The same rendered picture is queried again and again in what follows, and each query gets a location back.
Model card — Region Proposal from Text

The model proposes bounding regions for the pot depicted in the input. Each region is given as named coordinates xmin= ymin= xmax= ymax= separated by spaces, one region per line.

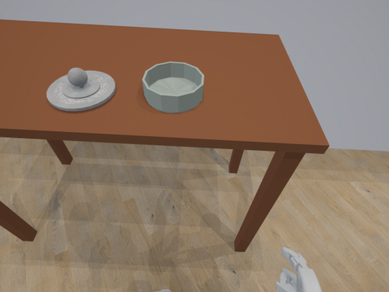
xmin=142 ymin=61 xmax=204 ymax=113

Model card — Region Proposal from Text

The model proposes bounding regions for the table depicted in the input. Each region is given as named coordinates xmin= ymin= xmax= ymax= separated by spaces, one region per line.
xmin=0 ymin=19 xmax=329 ymax=252

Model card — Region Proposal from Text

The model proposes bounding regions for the lid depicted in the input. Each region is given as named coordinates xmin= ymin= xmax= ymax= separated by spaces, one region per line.
xmin=46 ymin=71 xmax=115 ymax=111

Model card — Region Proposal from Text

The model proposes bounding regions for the right robot hand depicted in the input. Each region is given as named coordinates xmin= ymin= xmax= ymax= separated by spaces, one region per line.
xmin=276 ymin=247 xmax=322 ymax=292

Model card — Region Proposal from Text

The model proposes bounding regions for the knob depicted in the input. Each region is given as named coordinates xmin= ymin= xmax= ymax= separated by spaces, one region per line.
xmin=67 ymin=68 xmax=88 ymax=86

